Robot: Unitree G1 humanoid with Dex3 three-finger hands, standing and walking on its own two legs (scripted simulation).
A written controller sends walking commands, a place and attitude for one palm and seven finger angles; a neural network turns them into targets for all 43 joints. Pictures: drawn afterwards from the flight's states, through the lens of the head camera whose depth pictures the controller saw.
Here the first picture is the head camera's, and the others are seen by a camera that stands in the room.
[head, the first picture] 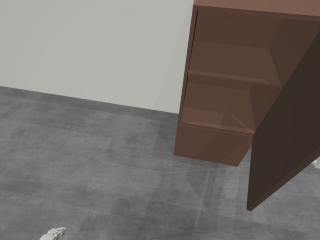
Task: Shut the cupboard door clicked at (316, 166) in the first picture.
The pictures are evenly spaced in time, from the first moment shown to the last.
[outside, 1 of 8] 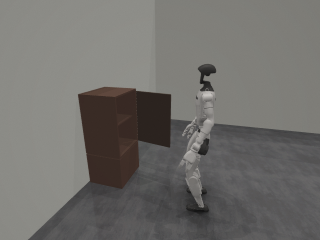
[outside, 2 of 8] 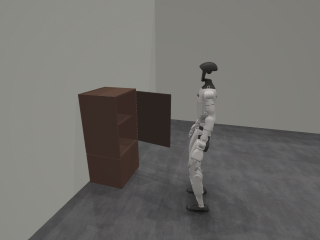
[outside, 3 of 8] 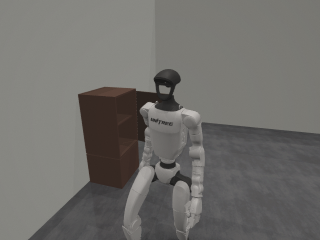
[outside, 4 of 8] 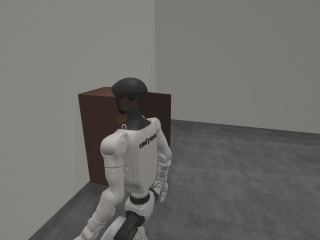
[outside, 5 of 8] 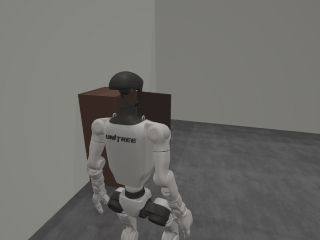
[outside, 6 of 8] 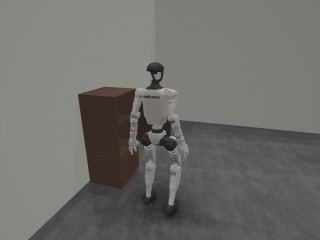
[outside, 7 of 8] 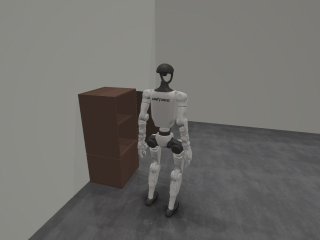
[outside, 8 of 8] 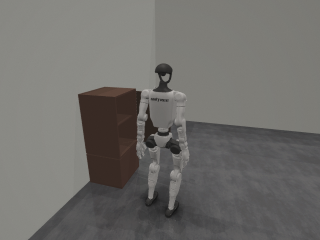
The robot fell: no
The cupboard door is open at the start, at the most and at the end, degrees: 80 80 80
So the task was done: no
